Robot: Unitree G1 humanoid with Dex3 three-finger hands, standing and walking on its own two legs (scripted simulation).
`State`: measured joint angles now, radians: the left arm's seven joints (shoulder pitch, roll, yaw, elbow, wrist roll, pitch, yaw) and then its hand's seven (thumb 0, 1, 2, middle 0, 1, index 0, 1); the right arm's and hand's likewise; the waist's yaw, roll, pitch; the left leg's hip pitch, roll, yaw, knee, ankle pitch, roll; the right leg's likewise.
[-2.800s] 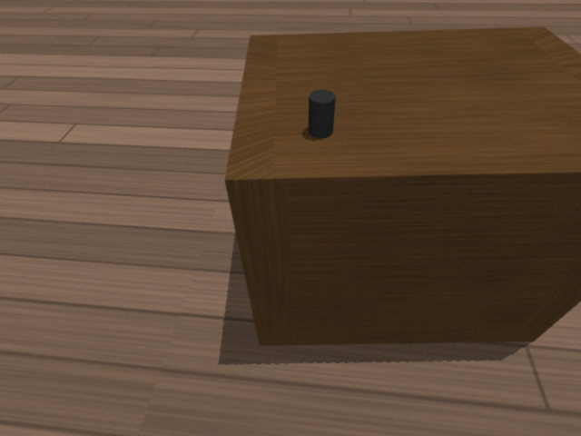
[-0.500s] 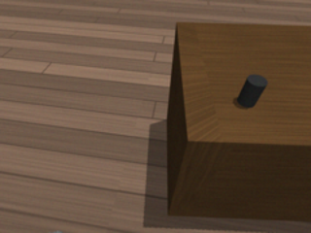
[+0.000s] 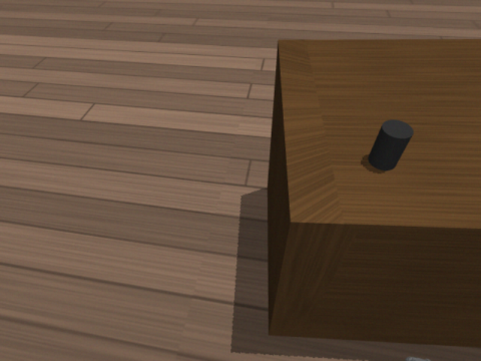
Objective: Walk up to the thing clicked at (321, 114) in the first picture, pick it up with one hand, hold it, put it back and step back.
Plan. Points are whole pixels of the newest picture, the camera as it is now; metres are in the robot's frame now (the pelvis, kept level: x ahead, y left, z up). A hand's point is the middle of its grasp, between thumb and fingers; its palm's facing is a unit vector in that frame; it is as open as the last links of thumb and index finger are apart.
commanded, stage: walk up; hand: right
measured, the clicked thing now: (389, 145) +0.51 -0.26 +0.07
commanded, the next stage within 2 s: stand in 0.58 s
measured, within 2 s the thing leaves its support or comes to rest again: neither
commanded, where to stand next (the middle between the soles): +0.04 -0.03 m, yaw -2 degrees
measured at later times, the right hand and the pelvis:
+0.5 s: hand out of the picture +0.08 -0.26 -0.14, palm faces -0.02 +0.93 -0.36, open 7.4 cm; pelvis +0.00 +0.00 +0.01, yaw +0 degrees
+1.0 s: hand out of the picture +0.10 -0.25 -0.15, palm faces -0.04 +0.95 -0.32, open 7.4 cm; pelvis +0.02 +0.00 +0.01, yaw +0 degrees
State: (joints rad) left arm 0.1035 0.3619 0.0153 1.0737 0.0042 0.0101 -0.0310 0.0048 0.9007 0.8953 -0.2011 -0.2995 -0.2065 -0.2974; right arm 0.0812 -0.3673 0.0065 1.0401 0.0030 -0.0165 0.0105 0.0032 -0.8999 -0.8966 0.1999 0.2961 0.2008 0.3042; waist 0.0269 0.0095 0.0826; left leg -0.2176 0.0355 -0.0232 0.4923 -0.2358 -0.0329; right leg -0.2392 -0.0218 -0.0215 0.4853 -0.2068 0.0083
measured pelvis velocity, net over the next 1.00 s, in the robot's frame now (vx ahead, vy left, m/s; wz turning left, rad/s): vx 0.02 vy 0.00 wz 0.01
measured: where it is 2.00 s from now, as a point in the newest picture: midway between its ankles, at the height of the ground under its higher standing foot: outside the picture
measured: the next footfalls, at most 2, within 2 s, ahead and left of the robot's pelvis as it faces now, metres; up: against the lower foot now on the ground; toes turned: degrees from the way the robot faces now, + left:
none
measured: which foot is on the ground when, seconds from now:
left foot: down 0.00-1.00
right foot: down 0.00-1.00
